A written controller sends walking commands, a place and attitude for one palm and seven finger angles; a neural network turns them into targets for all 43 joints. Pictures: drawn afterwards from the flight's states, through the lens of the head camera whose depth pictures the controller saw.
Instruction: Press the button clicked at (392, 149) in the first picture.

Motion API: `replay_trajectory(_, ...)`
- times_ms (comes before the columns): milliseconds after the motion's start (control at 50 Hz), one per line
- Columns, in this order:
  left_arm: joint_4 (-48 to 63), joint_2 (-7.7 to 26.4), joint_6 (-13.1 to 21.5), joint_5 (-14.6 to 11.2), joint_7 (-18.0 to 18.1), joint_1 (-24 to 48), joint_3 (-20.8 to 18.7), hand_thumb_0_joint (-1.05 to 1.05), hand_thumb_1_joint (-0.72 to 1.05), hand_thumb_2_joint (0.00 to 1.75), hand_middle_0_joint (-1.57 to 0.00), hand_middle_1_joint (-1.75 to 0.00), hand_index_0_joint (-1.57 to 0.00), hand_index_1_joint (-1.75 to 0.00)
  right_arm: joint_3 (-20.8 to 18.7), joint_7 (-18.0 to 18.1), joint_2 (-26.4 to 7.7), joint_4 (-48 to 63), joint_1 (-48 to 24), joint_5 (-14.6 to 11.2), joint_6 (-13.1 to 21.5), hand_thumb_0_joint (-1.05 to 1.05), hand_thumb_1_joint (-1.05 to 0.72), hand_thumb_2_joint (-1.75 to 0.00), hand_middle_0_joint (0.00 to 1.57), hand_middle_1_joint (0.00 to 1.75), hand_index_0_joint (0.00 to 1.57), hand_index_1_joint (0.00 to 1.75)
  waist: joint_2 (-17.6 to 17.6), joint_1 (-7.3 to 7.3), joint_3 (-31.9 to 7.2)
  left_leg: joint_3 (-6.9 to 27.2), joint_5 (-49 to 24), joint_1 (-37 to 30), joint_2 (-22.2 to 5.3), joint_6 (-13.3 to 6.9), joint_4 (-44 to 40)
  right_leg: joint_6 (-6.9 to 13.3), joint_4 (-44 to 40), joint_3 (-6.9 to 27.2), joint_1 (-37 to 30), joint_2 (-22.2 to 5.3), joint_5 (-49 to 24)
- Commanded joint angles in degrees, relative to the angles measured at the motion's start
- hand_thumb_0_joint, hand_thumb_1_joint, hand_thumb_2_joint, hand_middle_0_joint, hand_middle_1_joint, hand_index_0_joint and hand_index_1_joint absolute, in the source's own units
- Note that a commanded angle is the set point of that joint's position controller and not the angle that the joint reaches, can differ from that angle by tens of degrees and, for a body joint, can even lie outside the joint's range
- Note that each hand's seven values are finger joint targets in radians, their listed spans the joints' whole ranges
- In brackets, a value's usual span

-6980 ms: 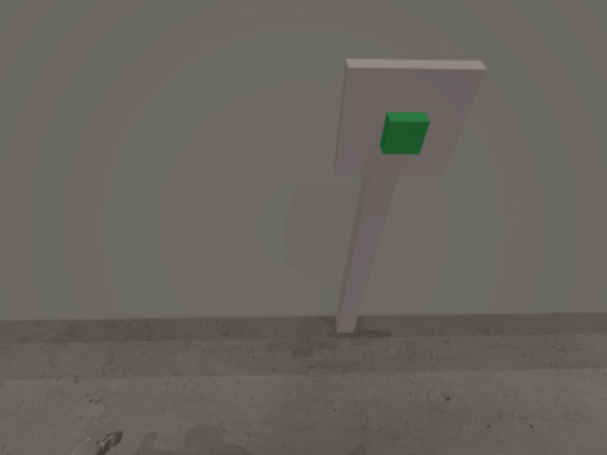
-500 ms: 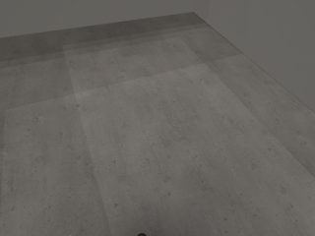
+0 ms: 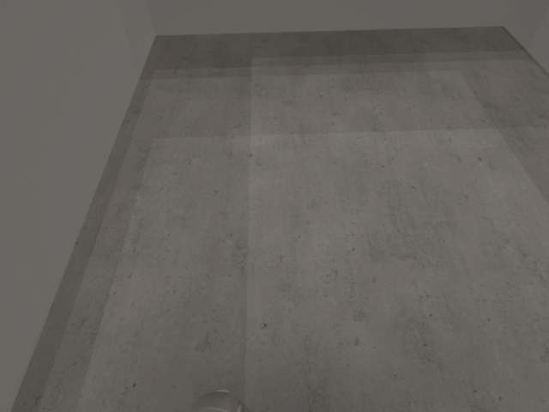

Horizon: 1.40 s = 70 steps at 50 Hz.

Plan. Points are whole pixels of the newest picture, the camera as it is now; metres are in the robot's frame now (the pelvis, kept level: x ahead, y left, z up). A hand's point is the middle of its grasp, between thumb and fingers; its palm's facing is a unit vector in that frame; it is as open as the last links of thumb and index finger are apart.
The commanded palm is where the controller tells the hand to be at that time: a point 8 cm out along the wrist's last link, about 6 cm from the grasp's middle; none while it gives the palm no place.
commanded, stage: turn to face it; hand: left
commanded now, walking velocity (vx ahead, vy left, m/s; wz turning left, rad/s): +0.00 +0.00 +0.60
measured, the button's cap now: out of the picture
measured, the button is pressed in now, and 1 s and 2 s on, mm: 0 0 0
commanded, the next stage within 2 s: none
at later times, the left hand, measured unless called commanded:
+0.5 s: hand out of the picture +0.10 +0.27 -0.14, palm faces +0.28 -0.92 -0.26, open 7.4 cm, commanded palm none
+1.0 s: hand out of the picture -0.10 +0.24 -0.19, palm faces +0.60 -0.76 -0.24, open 7.4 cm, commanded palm none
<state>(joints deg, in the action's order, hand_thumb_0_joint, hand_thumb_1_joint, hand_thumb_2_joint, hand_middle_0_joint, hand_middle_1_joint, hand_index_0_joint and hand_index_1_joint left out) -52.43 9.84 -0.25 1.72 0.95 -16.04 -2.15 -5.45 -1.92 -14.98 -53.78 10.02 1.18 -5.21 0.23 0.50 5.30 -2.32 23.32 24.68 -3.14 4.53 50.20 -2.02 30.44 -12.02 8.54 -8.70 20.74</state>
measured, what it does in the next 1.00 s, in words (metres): steps on the spot, turning left: left foot, then right foot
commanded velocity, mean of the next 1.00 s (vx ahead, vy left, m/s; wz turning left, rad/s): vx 0.00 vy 0.00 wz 0.60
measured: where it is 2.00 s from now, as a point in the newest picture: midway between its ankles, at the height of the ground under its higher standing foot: outside the picture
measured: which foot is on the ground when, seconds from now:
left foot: up 0.00-0.06, down 0.08-0.56, up 0.58-0.98, down 1.00-1.00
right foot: down 0.00-0.08, up 0.10-0.56, down 0.58-1.00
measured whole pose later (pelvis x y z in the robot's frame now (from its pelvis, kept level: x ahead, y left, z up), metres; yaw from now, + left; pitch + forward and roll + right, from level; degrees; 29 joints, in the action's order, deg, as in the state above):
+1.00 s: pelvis -0.01 +0.05 -0.01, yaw +36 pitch -1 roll -1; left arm -51.7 13.6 -1.5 1.5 0.8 -16.0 -3.6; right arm -4.8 -2.1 -15.2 -52.5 9.4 0.7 -3.3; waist 1.9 0.8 5.7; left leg -4.5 17.6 17.9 -2.0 2.7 36.5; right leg -4.4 37.1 -15.3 12.8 -11.9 21.1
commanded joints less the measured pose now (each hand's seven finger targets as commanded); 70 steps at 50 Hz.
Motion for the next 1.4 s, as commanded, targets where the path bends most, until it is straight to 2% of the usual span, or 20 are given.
replay_trajectory(0, 2.19, 14.68, 0.11, 0.07, 0.93, -2.66, -4.05, 0.00, 0.90, 0.90, -0.20, -0.30, -0.20, -0.30, 0.39, 0.30, -2.42, 7.09, -4.28, -0.44, 3.06, 0.00, -0.90, -0.90, 0.20, 0.30, 0.20, 0.30, 14.64, 1.89, -6.09, -5.41, -1.81, -3.51, 3.14, -1.46, -14.29, 6.20, -0.46, 5.20, -6.34, -11.18, -41.50)
replay_trajectory(40, 3.25, 14.01, -0.02, -0.90, 0.55, -1.47, -4.10, 0.00, 0.90, 0.90, -0.20, -0.30, -0.20, -0.30, -0.92, 0.60, -6.96, 5.23, 3.93, 0.01, 4.01, 0.00, -0.90, -0.90, 0.20, 0.30, 0.20, 0.30, 5.50, -2.83, -12.69, -1.61, -19.84, -21.35, 0.78, -3.63, -26.69, 1.63, 15.70, 1.34, 1.87, -9.21, -34.06)
replay_trajectory(60, 5.73, 10.05, 0.05, -1.42, -0.03, -0.16, -3.43, 0.00, 0.90, 0.90, -0.20, -0.30, -0.20, -0.30, -2.76, 1.13, -14.05, 4.53, 8.55, 0.09, 4.71, 0.00, -0.90, -0.90, 0.20, 0.30, 0.20, 0.30, -13.35, -5.69, -16.48, 19.21, -44.53, -34.38, -15.62, -10.69, -26.26, -3.01, 29.22, 0.91, 20.86, -0.57, 3.10)
replay_trajectory(80, 7.50, 8.46, -0.43, -1.08, 0.25, 2.71, -2.50, 0.00, 0.90, 0.90, -0.20, -0.30, -0.20, -0.30, -3.27, 1.49, -16.56, 3.05, 12.17, -0.92, 4.41, 0.00, -0.90, -0.90, 0.20, 0.30, 0.20, 0.30, -16.28, -6.80, -18.65, 24.33, -64.41, -35.54, -21.79, -16.99, -24.35, -3.50, 36.78, 7.20, 26.90, 1.23, 18.72)
replay_trajectory(100, 7.44, 9.69, -1.09, -0.79, 0.66, 4.75, -2.58, 0.00, 0.90, 0.90, -0.20, -0.30, -0.20, -0.30, -2.77, 1.74, -14.79, 2.78, 11.43, -0.84, 4.17, 0.00, -0.90, -0.90, 0.20, 0.30, 0.20, 0.30, -10.56, -6.36, -16.74, 18.90, -57.28, -32.24, -20.38, -17.09, -24.24, -2.82, 38.98, 9.89, 26.60, -0.25, 15.92)
replay_trajectory(200, 4.32, 9.22, -1.36, -0.69, -0.28, 3.14, -3.32, 0.00, 0.90, 0.90, -0.20, -0.30, -0.20, -0.30, -0.80, 2.77, -9.05, 6.12, -1.55, -0.03, 4.77, 0.00, -0.90, -0.90, 0.20, 0.30, 0.20, 0.30, -10.64, -1.27, -7.94, 13.28, -38.60, -16.88, -9.69, -12.76, -28.20, -3.47, 35.86, 11.38, 22.34, 1.66, 3.23)
replay_trajectory(380, 7.63, 8.32, -1.29, -0.96, 0.29, 9.01, -2.97, 0.00, 0.90, 0.90, -0.20, -0.30, -0.20, -0.30, -1.62, 2.29, -9.73, 5.92, 1.45, 0.38, 4.14, 0.00, -0.90, -0.90, 0.20, 0.30, 0.20, 0.30, -9.27, -2.57, -6.90, 22.36, -31.30, -15.22, -9.09, -14.69, -29.15, -3.62, 22.30, 12.17, 19.28, 5.18, 3.50)
replay_trajectory(500, 7.47, 8.83, 0.12, -1.51, 0.73, 4.08, -2.99, 0.00, 0.90, 0.90, -0.20, -0.30, -0.20, -0.30, -2.07, 2.10, -9.24, 6.74, -0.16, 0.05, 3.75, 0.00, -0.90, -0.90, 0.20, 0.30, 0.20, 0.30, -8.10, 0.34, -9.05, 25.24, -32.68, -7.72, -5.19, -11.91, -22.77, -2.30, -0.90, 11.01, 2.00, 7.96, -5.80)
replay_trajectory(520, 7.16, 10.44, 0.70, -1.40, 0.96, 1.87, -3.37, 0.00, 0.90, 0.90, -0.20, -0.30, -0.20, -0.30, -1.84, 1.89, -7.44, 7.00, 0.38, -0.38, 3.85, 0.00, -0.90, -0.90, 0.20, 0.30, 0.20, 0.30, -3.95, 1.48, -10.37, 23.65, -24.28, -2.23, -2.53, -9.21, -19.31, -1.87, -9.15, 13.50, -6.17, 4.56, -10.87)
replay_trajectory(540, 7.27, 15.66, 1.33, -0.43, 1.43, 0.64, -4.30, 0.00, 0.90, 0.90, -0.20, -0.30, -0.20, -0.30, -1.18, 1.52, -3.38, 7.42, 2.28, -0.98, 3.99, 0.00, -0.90, -0.90, 0.20, 0.30, 0.20, 0.30, 11.88, 1.90, -12.39, 14.02, -3.99, 7.80, 4.74, -4.29, -7.97, 2.20, -14.82, 26.32, -15.23, -9.88, -13.10)
replay_trajectory(560, 7.73, 18.23, 0.98, -0.37, 1.40, 0.83, -4.47, 0.00, 0.90, 0.90, -0.20, -0.30, -0.20, -0.30, -1.41, 1.78, -4.13, 8.49, 1.95, -0.41, 3.80, 0.00, -0.90, -0.90, 0.20, 0.30, 0.20, 0.30, 17.14, 1.92, -11.11, 7.04, 11.93, 10.98, 8.18, -1.75, 4.79, 8.89, -14.67, 35.10, -9.68, -20.73, -19.77)
replay_trajectory(580, 8.44, 16.58, 0.61, -0.59, 1.39, 2.60, -3.98, 0.00, 0.90, 0.90, -0.20, -0.30, -0.20, -0.30, -1.96, 1.57, -5.83, 8.08, 1.89, 0.10, 3.32, 0.00, -0.90, -0.90, 0.20, 0.30, 0.20, 0.30, 9.83, 0.99, -9.22, 8.72, 9.77, 9.20, 5.49, -2.20, 13.67, 11.02, -13.99, 30.32, -3.15, -19.25, -17.41)
replay_trajectory(660, 8.93, 10.40, 1.10, -0.91, 1.10, 8.41, -2.29, 0.00, 0.90, 0.90, -0.20, -0.30, -0.20, -0.30, -1.56, 0.36, -4.34, 4.36, 3.38, 0.30, 1.90, 0.00, -0.90, -0.90, 0.20, 0.30, 0.20, 0.30, 9.34, -2.17, -2.94, 5.21, -2.04, 9.54, 2.21, -0.46, 21.95, 7.04, -12.78, 14.78, 1.73, -9.31, -20.38)
replay_trajectory(840, 5.11, 13.90, 0.44, 0.10, 1.15, 0.20, -3.56, 0.00, 0.90, 0.90, -0.20, -0.30, -0.20, -0.30, 0.01, 0.00, -2.51, 6.03, -4.30, -0.34, 2.00, 0.00, -0.90, -0.90, 0.20, 0.30, 0.20, 0.30, 12.13, 2.00, -4.07, -1.31, 1.91, 4.08, 0.72, 0.19, 1.15, 8.80, -8.99, 8.00, -3.85, -12.31, -29.08)
replay_trajectory(920, 4.36, 15.20, -0.18, 0.09, 0.85, 0.48, -4.37, 0.00, 0.90, 0.90, -0.20, -0.30, -0.20, -0.30, 0.25, 0.26, -2.65, 5.98, -1.29, -0.55, 3.15, 0.00, -0.90, -0.90, 0.20, 0.30, 0.20, 0.30, 12.27, 0.91, -7.29, -4.37, -2.26, -5.02, 2.36, -1.39, -13.44, 6.52, -1.60, 4.16, -3.48, -12.58, -31.29)
replay_trajectory(960, 4.76, 13.49, -0.73, -0.88, 0.50, 0.62, -4.15, 0.00, 0.90, 0.90, -0.20, -0.30, -0.20, -0.30, -0.92, 0.36, -7.58, 4.43, 5.62, -0.28, 4.10, 0.00, -0.90, -0.90, 0.20, 0.30, 0.20, 0.30, 0.85, -3.17, -11.96, 1.60, -18.71, -20.93, -0.82, -3.39, -26.23, 1.45, 13.64, 0.58, 6.21, -9.42, -20.69)
replay_trajectory(980, 7.37, 9.07, -0.89, -1.41, -0.03, 1.71, -3.16, 0.00, 0.90, 0.90, -0.20, -0.30, -0.20, -0.30, -2.74, 0.84, -14.69, 4.30, 9.42, -0.04, 4.64, 0.00, -0.90, -0.90, 0.20, 0.30, 0.20, 0.30, -19.66, -5.41, -12.83, 24.95, -42.74, -28.96, -17.67, -11.04, -28.35, -3.94, 27.51, 0.14, 24.57, -0.18, 14.40)
replay_trajectory(1020, 8.57, 9.29, -1.77, -0.61, 0.49, 6.44, -2.66, 0.00, 0.90, 0.90, -0.20, -0.30, -0.20, -0.30, -2.47, 1.75, -15.11, 2.67, 11.52, -0.20, 4.25, 0.00, -0.90, -0.90, 0.20, 0.30, 0.20, 0.30, -13.09, -5.85, -12.60, 23.48, -41.63, -24.22, -19.97, -16.27, -28.47, -2.70, 37.94, 9.89, 26.42, -0.12, 16.41)
replay_trajectory(1140, 3.72, 10.15, -1.72, -0.42, -0.34, 3.18, -3.51, 0.00, 0.90, 0.90, -0.20, -0.30, -0.20, -0.30, -0.36, 2.78, -9.02, 6.00, 0.62, -0.26, 5.04, 0.00, -0.90, -0.90, 0.20, 0.30, 0.20, 0.30, -7.95, -1.05, -7.93, 15.86, -29.40, -16.68, -8.65, -11.24, -31.64, -3.53, 38.67, 11.98, 24.05, 1.78, -1.37)
replay_trajectory(1380, 7.29, 9.45, -1.42, -0.82, 0.61, 10.71, -3.20, 0.00, 0.90, 0.90, -0.20, -0.30, -0.20, -0.30, -1.41, 2.63, -8.86, 4.79, 6.10, 0.24, 4.36, 0.00, -0.90, -0.90, 0.20, 0.30, 0.20, 0.30, -6.99, -3.49, -7.87, 29.15, -23.12, -18.27, -8.50, -14.79, -32.09, -3.83, 25.42, 14.23, 23.20, 4.90, 2.66)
